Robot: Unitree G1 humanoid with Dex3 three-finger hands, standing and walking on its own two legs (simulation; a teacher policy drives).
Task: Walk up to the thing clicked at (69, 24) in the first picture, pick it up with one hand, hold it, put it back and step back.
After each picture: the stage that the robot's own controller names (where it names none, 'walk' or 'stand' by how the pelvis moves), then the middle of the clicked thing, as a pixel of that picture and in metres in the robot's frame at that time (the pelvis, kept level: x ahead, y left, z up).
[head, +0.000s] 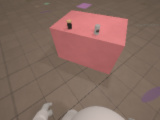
stand; (69, 24) +1.11 +0.37 -0.06
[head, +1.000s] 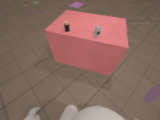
walk; (66, 26) +1.00 +0.34 -0.04
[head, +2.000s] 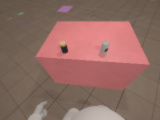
walk; (64, 47) +0.63 +0.27 -0.03
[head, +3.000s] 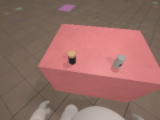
stand; (72, 57) +0.48 +0.18 -0.04
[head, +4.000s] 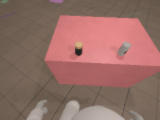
stand; (78, 48) +0.55 +0.14 -0.03
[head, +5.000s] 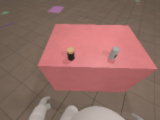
stand; (70, 54) +0.53 +0.21 -0.04
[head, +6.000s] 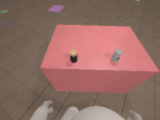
stand; (73, 56) +0.52 +0.17 -0.06
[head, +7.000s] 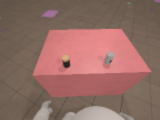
stand; (66, 61) +0.48 +0.23 -0.06
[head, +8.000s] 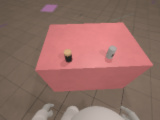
stand; (68, 56) +0.50 +0.24 -0.06
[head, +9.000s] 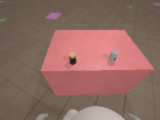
stand; (72, 58) +0.53 +0.19 -0.05
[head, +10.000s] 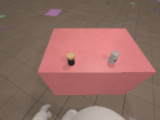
stand; (71, 59) +0.50 +0.19 -0.06
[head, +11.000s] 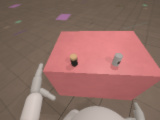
rise first; (74, 60) +0.50 +0.21 -0.06
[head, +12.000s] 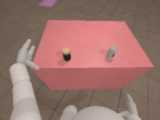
go down; (66, 54) +0.51 +0.20 -0.04
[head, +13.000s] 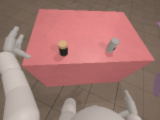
go down; (63, 48) +0.51 +0.20 +0.00
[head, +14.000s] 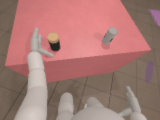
close in; (54, 42) +0.50 +0.21 +0.03
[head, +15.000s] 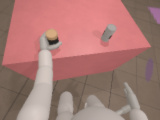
close; (53, 39) +0.52 +0.21 +0.04
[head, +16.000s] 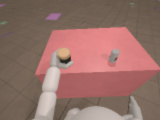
lift; (65, 58) +0.34 +0.17 +0.17
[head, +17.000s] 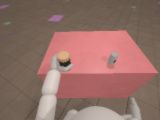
hold; (65, 61) +0.32 +0.17 +0.15
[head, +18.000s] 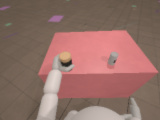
hold; (66, 62) +0.33 +0.17 +0.15
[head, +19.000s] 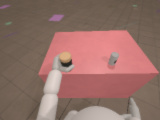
hold; (66, 62) +0.33 +0.17 +0.14
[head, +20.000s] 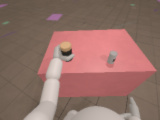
crouch; (66, 52) +0.39 +0.17 +0.17
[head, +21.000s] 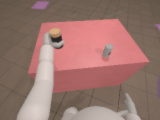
lower; (56, 39) +0.49 +0.21 +0.16
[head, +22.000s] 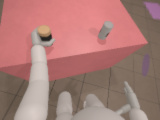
lower; (46, 36) +0.53 +0.23 +0.05
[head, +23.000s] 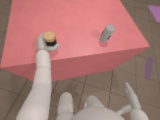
lower; (51, 41) +0.50 +0.21 +0.04
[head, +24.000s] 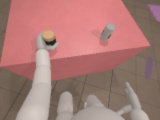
lower; (50, 40) +0.51 +0.21 +0.04
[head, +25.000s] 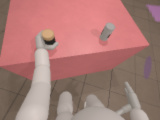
lower; (49, 40) +0.51 +0.22 +0.04
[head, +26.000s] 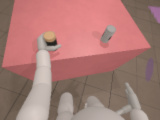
open; (51, 41) +0.50 +0.22 +0.04
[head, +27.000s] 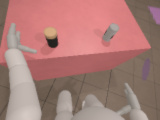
sink last; (51, 38) +0.50 +0.21 +0.04
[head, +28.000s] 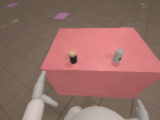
sink last; (73, 57) +0.51 +0.21 -0.01
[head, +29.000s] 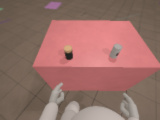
stand; (68, 52) +0.50 +0.21 +0.00
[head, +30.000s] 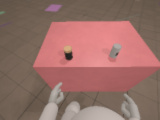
stand; (68, 53) +0.50 +0.22 +0.01
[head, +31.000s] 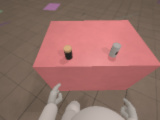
stand; (68, 52) +0.51 +0.21 +0.00
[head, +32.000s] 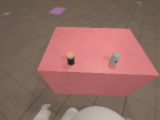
stand; (70, 58) +0.49 +0.20 -0.05
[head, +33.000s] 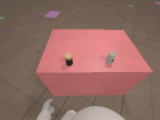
stand; (69, 59) +0.50 +0.22 -0.06
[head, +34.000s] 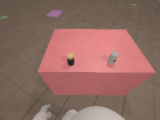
stand; (70, 59) +0.50 +0.20 -0.06
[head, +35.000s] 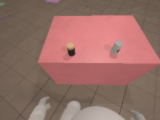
walk; (71, 49) +0.54 +0.20 -0.05
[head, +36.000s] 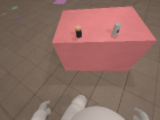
walk; (78, 31) +0.80 +0.20 -0.04
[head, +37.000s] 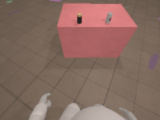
walk; (79, 18) +1.12 +0.24 -0.05
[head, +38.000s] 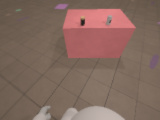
stand; (82, 21) +1.24 +0.18 -0.04
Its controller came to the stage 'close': yes
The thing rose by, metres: 0.22
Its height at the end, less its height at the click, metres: +0.00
